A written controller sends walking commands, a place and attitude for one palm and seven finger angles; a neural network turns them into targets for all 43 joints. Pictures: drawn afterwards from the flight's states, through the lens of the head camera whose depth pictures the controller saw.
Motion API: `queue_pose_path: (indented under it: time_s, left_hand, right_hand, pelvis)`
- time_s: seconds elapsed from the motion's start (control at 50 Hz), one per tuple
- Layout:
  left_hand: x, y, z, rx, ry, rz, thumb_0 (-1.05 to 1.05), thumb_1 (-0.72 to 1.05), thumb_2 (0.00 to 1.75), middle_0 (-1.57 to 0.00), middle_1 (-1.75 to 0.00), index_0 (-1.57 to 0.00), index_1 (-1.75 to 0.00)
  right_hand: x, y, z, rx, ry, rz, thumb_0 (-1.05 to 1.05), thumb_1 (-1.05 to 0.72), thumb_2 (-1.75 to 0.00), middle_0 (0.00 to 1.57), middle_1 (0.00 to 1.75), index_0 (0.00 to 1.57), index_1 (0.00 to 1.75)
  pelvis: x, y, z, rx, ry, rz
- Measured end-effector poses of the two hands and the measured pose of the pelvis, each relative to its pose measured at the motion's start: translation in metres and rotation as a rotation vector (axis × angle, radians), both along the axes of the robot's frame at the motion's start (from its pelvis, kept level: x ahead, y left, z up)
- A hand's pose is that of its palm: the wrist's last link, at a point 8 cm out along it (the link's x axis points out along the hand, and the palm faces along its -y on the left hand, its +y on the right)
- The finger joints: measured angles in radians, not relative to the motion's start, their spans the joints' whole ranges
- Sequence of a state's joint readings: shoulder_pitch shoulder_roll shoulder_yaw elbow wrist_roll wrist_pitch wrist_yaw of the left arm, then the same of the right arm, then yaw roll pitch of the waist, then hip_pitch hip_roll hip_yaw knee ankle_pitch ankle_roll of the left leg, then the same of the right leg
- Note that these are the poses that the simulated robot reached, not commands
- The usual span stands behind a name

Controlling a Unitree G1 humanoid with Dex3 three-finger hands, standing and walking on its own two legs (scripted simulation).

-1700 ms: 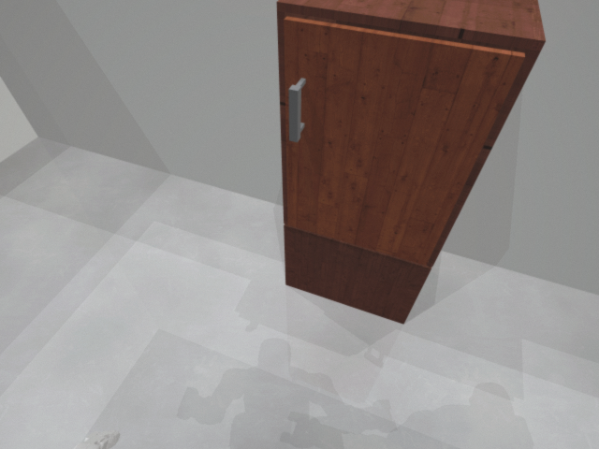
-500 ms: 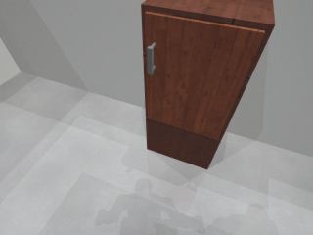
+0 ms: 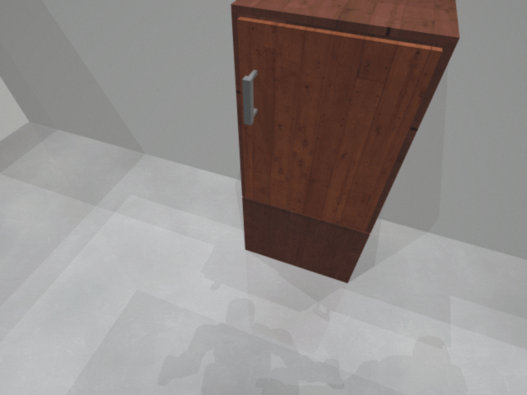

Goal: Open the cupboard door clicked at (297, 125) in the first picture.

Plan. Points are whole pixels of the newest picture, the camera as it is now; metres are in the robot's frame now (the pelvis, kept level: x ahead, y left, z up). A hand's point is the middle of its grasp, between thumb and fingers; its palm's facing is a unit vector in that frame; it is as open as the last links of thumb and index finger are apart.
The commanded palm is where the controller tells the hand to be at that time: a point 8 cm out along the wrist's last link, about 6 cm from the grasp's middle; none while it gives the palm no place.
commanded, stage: turn to face it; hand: left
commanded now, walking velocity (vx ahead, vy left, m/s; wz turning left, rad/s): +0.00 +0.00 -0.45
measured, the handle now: (251, 97) +0.77 +0.09 +0.04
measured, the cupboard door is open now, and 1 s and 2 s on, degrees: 0 0 0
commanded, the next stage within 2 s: take the last steps up to it in 0.52 s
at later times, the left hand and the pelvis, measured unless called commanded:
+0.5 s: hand out of the picture +0.05 +0.20 -0.19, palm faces -0.13 -0.97 -0.20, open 7.4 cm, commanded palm none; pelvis -0.04 +0.02 -0.01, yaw -9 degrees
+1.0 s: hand out of the picture +0.00 +0.18 -0.17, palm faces -0.17 -0.97 -0.17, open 7.4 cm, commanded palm none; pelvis -0.01 +0.01 +0.00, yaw -14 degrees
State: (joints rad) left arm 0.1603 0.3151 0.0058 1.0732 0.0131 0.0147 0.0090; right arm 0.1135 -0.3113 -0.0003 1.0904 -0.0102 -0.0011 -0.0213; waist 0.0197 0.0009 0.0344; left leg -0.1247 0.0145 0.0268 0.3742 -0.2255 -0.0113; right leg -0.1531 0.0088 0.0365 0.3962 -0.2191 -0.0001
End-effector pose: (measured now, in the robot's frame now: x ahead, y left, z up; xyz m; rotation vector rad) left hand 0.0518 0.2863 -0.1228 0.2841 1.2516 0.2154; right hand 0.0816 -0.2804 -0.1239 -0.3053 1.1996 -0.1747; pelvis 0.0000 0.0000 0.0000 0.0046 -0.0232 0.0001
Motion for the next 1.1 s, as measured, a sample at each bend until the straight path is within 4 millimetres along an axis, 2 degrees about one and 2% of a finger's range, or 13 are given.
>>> queue_pose_path:
  time_s: [0.1, 0.3, 0.38, 0.46, 0.6, 0.72, 0.78, 0.86, 0.94, 1.02, 1.1]
  left_hand:
    - [-0.002, -0.016, -0.01, -0.031, 0.029, -0.032, 0.0, 0.9, 0.9, -0.2, -0.3, -0.2, -0.3]
    - [-0.001, -0.054, -0.024, -0.093, 0.016, -0.089, 0.0, 0.9, 0.9, -0.2, -0.3, -0.2, -0.3]
    - [-0.003, -0.054, -0.026, -0.115, 0.008, -0.092, 0.0, 0.9, 0.9, -0.2, -0.3, -0.2, -0.3]
    - [0.0, -0.044, -0.034, -0.133, 0.012, -0.112, 0.0, 0.9, 0.9, -0.2, -0.3, -0.2, -0.3]
    - [0.012, -0.036, -0.022, -0.118, 0.008, -0.171, 0.01, 0.9, 0.9, -0.2, -0.3, -0.2, -0.3]
    - [0.017, -0.052, -0.019, -0.09, -0.015, -0.234, 0.0, 0.9, 0.9, -0.19, -0.3, -0.19, -0.3]
    - [0.01, -0.063, -0.017, -0.095, -0.029, -0.234, 0.0, 0.91, 0.9, -0.19, -0.3, -0.19, -0.3]
    - [-0.012, -0.07, -0.013, -0.117, 0.01, -0.207, 0.0, 0.9, 0.9, -0.19, -0.3, -0.2, -0.3]
    - [-0.034, -0.068, -0.016, -0.139, 0.086, -0.174, 0.0, 0.9, 0.9, -0.2, -0.3, -0.2, -0.3]
    - [-0.047, -0.057, -0.023, -0.157, 0.16, -0.131, 0.0, 0.9, 0.9, -0.2, -0.3, -0.2, -0.3]
    - [-0.045, -0.037, -0.037, -0.171, 0.227, -0.091, 0.0, 0.9, 0.9, -0.2, -0.3, -0.2, -0.3]
  right_hand:
    - [-0.017, 0.011, -0.01, 0.037, -0.01, -0.057, 0.01, -0.9, -0.9, 0.2, 0.3, 0.2, 0.3]
    - [-0.075, 0.02, -0.033, 0.088, 0.069, -0.167, 0.01, -0.9, -0.9, 0.2, 0.3, 0.2, 0.3]
    - [-0.092, 0.027, -0.026, 0.071, 0.079, -0.198, 0.01, -0.91, -0.9, 0.2, 0.3, 0.2, 0.3]
    - [-0.109, 0.038, -0.02, 0.048, 0.047, -0.237, 0.01, -0.91, -0.9, 0.2, 0.3, 0.2, 0.3]
    - [-0.142, 0.056, -0.014, 0.074, 0.06, -0.295, 0.01, -0.9, -0.9, 0.2, 0.3, 0.2, 0.3]
    - [-0.169, 0.055, -0.032, 0.131, 0.076, -0.354, 0.01, -0.9, -0.9, 0.2, 0.3, 0.2, 0.3]
    - [-0.182, 0.054, -0.039, 0.157, 0.119, -0.365, 0.01, -0.9, -0.9, 0.2, 0.3, 0.2, 0.3]
    - [-0.183, 0.051, -0.03, 0.168, 0.142, -0.366, 0.01, -0.91, -0.9, 0.2, 0.3, 0.2, 0.3]
    - [-0.171, 0.051, -0.021, 0.159, 0.131, -0.366, 0.01, -0.91, -0.9, 0.2, 0.3, 0.2, 0.3]
    - [-0.145, 0.057, -0.015, 0.144, 0.124, -0.349, 0.01, -0.91, -0.9, 0.19, 0.3, 0.2, 0.3]
    - [-0.108, 0.069, -0.016, 0.112, 0.09, -0.323, 0.01, -0.91, -0.9, 0.19, 0.3, 0.2, 0.3]
  pelvis:
    - [-0.005, -0.001, -0.005, 0.006, 0.003, -0.046]
    - [-0.021, -0.006, -0.017, 0.0, 0.021, -0.086]
    - [-0.029, 0.003, -0.015, -0.002, 0.027, -0.107]
    - [-0.035, 0.014, -0.016, 0.004, 0.025, -0.141]
    - [-0.041, 0.017, -0.007, -0.009, 0.017, -0.211]
    - [-0.046, 0.005, -0.013, 0.001, 0.01, -0.253]
    - [-0.045, 0.001, -0.014, -0.014, 0.003, -0.253]
    - [-0.036, 0.0, -0.005, -0.007, 0.006, -0.255]
    - [-0.024, 0.003, 0.0, -0.005, 0.011, -0.245]
    - [-0.005, 0.012, -0.001, -0.01, 0.02, -0.234]
    - [0.021, 0.027, -0.011, -0.02, 0.026, -0.228]
